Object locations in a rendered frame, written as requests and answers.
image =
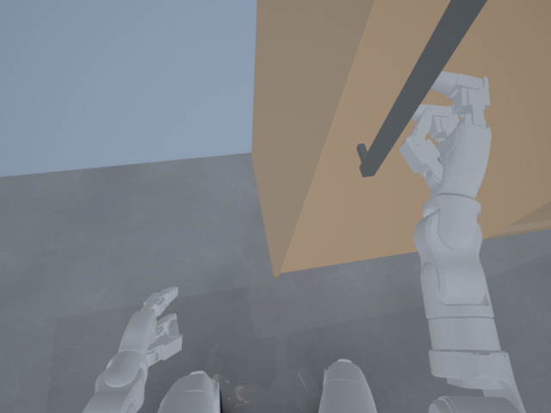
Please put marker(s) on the handle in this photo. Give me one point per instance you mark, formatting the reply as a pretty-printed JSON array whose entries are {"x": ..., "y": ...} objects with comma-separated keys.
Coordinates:
[{"x": 452, "y": 27}]

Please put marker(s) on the wardrobe door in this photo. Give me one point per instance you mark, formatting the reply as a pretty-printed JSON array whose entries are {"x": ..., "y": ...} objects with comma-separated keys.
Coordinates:
[
  {"x": 540, "y": 214},
  {"x": 349, "y": 218}
]

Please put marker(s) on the left robot hand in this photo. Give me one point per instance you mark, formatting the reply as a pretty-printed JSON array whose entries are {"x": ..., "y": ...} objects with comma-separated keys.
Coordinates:
[{"x": 155, "y": 340}]

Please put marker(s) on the left robot forearm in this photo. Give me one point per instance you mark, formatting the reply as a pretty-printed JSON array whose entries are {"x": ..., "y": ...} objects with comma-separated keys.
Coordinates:
[{"x": 121, "y": 387}]

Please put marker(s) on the left robot thigh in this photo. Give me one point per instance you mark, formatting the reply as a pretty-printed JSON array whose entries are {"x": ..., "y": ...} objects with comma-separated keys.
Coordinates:
[{"x": 195, "y": 393}]

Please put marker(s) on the robot right upper arm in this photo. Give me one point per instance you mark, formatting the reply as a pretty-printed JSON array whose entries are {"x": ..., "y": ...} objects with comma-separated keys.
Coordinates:
[{"x": 461, "y": 404}]

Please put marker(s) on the right robot forearm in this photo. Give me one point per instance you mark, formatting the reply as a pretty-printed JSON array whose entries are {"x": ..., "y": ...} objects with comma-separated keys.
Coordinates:
[{"x": 464, "y": 339}]

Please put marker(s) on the robot thigh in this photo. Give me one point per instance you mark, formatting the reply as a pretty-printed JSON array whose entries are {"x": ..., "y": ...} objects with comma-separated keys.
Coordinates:
[
  {"x": 195, "y": 393},
  {"x": 345, "y": 390}
]

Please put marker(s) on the right robot thigh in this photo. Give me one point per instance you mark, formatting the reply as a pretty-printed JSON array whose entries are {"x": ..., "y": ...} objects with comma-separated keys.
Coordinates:
[{"x": 345, "y": 390}]

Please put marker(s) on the right robot hand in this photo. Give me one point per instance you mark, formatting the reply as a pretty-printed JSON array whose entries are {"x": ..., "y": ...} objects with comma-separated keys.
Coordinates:
[{"x": 463, "y": 146}]

